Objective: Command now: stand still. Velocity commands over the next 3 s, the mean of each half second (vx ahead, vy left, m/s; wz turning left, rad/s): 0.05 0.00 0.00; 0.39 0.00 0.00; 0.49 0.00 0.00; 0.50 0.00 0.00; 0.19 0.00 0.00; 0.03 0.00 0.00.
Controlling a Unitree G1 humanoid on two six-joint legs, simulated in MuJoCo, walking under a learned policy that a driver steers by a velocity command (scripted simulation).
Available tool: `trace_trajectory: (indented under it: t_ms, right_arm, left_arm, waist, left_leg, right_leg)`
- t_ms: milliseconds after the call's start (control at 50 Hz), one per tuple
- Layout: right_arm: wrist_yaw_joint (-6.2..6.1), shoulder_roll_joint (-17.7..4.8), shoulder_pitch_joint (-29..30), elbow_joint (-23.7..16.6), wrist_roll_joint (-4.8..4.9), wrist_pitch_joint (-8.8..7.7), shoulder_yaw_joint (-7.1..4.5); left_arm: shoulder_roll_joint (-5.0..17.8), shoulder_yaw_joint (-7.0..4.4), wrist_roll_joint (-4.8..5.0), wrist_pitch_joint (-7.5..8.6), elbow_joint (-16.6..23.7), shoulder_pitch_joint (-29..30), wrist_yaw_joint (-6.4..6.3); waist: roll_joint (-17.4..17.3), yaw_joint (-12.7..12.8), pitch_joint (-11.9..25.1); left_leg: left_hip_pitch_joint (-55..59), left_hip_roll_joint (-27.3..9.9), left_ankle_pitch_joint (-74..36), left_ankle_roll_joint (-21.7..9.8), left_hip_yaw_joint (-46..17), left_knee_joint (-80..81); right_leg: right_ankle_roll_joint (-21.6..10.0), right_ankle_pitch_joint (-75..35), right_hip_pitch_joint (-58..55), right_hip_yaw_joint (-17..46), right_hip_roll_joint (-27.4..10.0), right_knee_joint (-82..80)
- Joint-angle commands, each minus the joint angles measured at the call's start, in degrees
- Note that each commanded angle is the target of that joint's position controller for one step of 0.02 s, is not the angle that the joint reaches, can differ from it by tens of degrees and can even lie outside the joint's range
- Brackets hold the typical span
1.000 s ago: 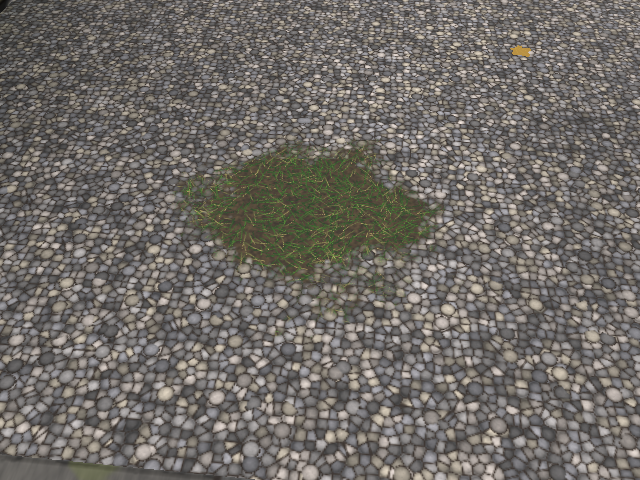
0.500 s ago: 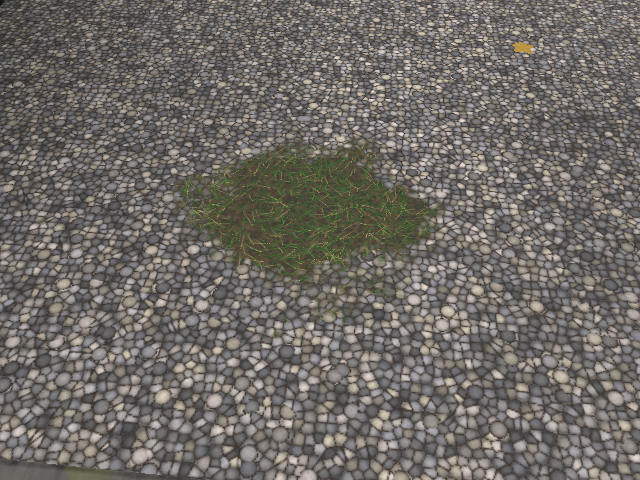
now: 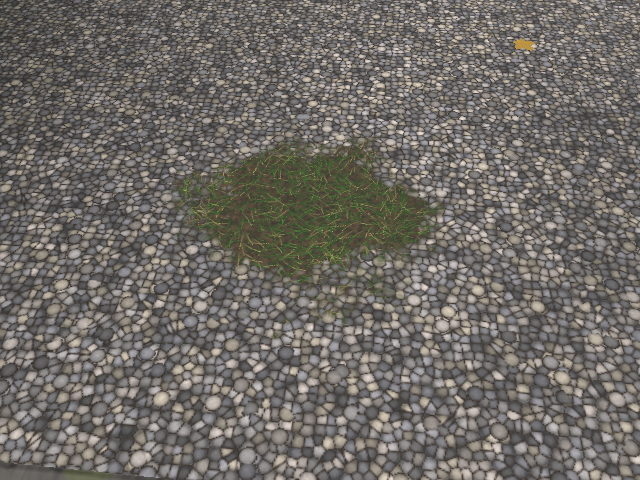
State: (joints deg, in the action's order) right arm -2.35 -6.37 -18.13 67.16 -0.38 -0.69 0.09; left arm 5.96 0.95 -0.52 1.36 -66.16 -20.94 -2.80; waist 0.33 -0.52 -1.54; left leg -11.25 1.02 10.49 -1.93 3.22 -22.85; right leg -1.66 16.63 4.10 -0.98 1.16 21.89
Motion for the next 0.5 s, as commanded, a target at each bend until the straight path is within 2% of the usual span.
trace_trajectory:
  t_ms: [20,340,360,400,420,440,460,480,500]
  right_arm:
    - [-0.12,-3.68,-4.65,-0.05,0.01,-0.13,-0.47]
    - [-0.17,-3.48,-5.01,0.16,0.04,-0.10,-0.44]
    - [-0.14,-3.29,-5.27,0.27,0.00,-0.05,-0.39]
    - [0.07,-4.23,-4.59,-0.36,-0.11,0.27,-0.93]
    - [0.35,-4.39,-4.14,-0.94,-0.31,0.42,-1.21]
    - [0.75,-4.01,-2.79,-1.94,-0.64,0.39,-1.28]
    - [1.19,-2.95,-0.66,-3.39,-1.03,0.13,-1.12]
    - [1.58,-2.11,1.32,-4.95,-1.70,-0.34,-0.92]
    - [1.90,-2.64,3.43,-6.47,-1.88,-0.94,-1.09]
  left_arm:
    - [3.39,-0.43,0.00,0.12,-0.14,-5.74,-0.11]
    - [3.21,-0.39,0.00,0.24,-0.18,-6.23,-0.12]
    - [3.08,-0.37,-0.10,0.22,-0.34,-6.81,-0.09]
    - [4.75,-1.22,-0.30,-0.07,-0.28,-7.65,0.02]
    - [5.80,-1.74,-0.34,-0.31,0.07,-7.96,0.16]
    - [6.78,-2.24,-0.31,-0.48,0.16,-9.43,0.29]
    - [7.84,-2.76,-0.13,-0.52,-0.19,-11.88,0.34]
    - [8.81,-3.25,-0.15,-0.42,-0.34,-12.58,0.34]
    - [8.69,-3.46,-0.40,-0.11,-0.29,-12.89,0.41]
  waist:
    - [-0.01,0.00,-3.99]
    - [0.04,0.03,-4.15]
    - [0.06,0.16,-3.12]
    - [1.30,0.57,-4.36]
    - [3.22,1.01,-6.03]
    - [5.07,2.01,-8.82]
    - [7.25,3.30,-11.31]
    - [8.65,3.79,-14.00]
    - [8.06,4.20,-15.10]
  left_leg:
    - [2.52,-6.51,-7.08,-1.00,-6.81,3.15]
    - [2.74,-6.57,-7.93,-0.86,-6.59,2.71]
    - [3.03,-6.00,-4.01,-0.95,-6.30,2.83]
    - [0.51,-3.29,8.45,-1.75,-4.48,-0.14]
    - [-2.74,-1.63,15.51,-2.24,-3.04,-3.01]
    - [-8.26,-0.32,19.10,-2.26,-1.70,-6.67]
    - [-13.86,0.81,18.68,-2.04,0.54,-11.86]
    - [-17.98,-0.26,15.62,-2.06,2.22,-16.03]
    - [-20.74,-2.09,14.10,-2.28,1.48,-19.37]
  right_leg:
    - [-1.56,-8.88,6.51,5.33,-6.44,-4.61]
    - [-1.62,-10.25,5.92,5.31,-6.53,-4.66]
    - [-1.86,-5.97,5.51,5.24,-6.08,-5.28]
    - [-3.51,8.15,6.67,5.87,-4.93,-5.47]
    - [-5.01,17.22,7.73,8.22,-5.70,-6.52]
    - [-6.83,24.88,7.61,12.29,-8.03,-8.95]
    - [-9.06,30.64,6.31,17.79,-12.09,-12.58]
    - [-11.25,31.87,5.64,22.21,-16.35,-14.80]
    - [-12.72,29.25,5.21,24.47,-18.58,-15.81]
